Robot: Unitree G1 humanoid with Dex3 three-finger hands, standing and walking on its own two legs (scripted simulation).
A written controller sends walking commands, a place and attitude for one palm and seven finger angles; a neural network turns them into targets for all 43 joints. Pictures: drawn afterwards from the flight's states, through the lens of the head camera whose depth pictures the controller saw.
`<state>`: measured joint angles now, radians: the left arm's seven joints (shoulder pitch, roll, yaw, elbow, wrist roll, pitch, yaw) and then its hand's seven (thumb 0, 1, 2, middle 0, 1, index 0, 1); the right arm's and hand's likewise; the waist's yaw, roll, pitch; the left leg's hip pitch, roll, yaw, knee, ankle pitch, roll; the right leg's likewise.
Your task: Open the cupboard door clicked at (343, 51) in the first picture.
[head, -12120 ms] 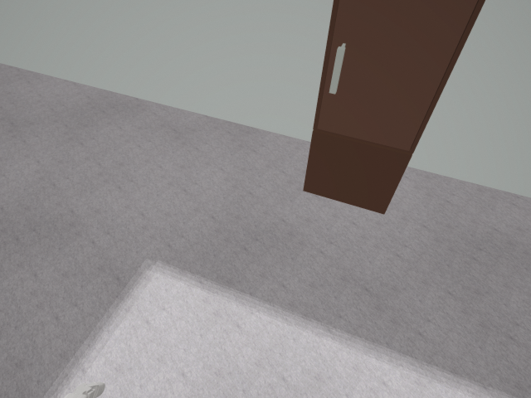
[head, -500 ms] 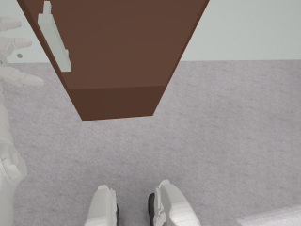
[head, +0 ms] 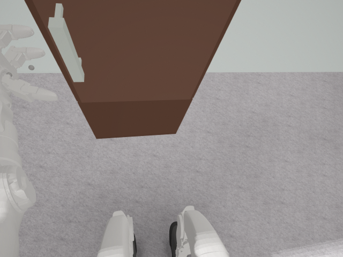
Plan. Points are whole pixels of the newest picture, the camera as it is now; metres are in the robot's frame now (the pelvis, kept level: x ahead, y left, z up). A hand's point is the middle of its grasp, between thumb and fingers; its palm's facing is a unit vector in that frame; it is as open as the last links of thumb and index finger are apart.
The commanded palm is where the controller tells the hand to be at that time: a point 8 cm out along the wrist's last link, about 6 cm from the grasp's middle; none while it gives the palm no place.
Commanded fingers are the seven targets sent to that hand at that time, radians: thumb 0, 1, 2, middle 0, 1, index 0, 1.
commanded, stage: slide the fingers in behind the handle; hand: left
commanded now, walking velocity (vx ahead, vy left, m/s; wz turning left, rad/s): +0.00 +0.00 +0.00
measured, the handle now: (70, 47) +0.56 +0.20 +0.05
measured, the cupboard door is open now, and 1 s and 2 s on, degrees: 0 0 0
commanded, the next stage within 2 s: close the thumb around the handle in 1.52 s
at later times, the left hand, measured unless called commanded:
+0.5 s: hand (51, 66) +0.51 +0.23 +0.05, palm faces +0.07 -1.00 -0.02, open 14.0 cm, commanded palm +0.49 +0.25 +0.05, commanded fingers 0.00 -0.50 0.30 -0.30 -1.20 -0.30 -1.20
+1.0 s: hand (69, 66) +0.51 +0.20 +0.05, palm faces +0.08 -1.00 -0.01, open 13.9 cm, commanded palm +0.49 +0.22 +0.05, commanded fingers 0.00 -0.50 0.30 -0.30 -1.20 -0.30 -1.20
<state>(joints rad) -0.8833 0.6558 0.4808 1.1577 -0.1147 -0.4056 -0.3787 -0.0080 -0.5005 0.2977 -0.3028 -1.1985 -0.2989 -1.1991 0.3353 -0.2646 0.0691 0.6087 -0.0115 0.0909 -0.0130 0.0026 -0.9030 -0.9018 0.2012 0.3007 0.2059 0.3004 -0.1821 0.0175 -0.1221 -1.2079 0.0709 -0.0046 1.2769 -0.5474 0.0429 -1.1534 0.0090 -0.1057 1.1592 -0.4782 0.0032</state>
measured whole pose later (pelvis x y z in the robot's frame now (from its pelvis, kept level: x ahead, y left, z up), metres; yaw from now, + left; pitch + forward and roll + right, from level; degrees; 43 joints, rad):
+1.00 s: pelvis +0.00 -0.01 +0.00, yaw +1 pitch +27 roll -5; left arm -0.90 0.49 0.38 1.15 -0.08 -0.47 -0.18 -0.01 -0.50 0.30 -0.30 -1.20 -0.30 -1.22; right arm 0.34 -0.25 0.05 0.63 -0.03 0.09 0.02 0.00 -0.90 -0.90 0.20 0.30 0.20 0.30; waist -0.18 0.02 -0.14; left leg -1.19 0.06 0.00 1.27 -0.55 0.03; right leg -1.15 0.00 -0.10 1.17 -0.49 -0.01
